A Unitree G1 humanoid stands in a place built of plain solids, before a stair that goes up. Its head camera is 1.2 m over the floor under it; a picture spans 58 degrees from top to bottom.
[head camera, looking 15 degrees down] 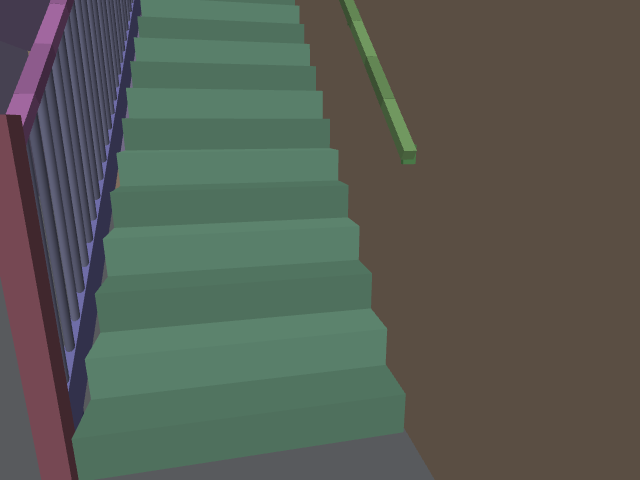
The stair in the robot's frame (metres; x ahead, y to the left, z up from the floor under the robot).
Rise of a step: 0.18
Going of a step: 0.22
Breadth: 1.20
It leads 12 degrees to the left of straight ahead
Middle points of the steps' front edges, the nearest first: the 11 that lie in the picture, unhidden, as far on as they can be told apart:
1.36 0.25 0.18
1.57 0.30 0.35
1.79 0.34 0.53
2.00 0.39 0.70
2.21 0.43 0.88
2.42 0.48 1.06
2.64 0.52 1.23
2.85 0.57 1.41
3.06 0.61 1.58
3.27 0.66 1.76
3.49 0.71 1.94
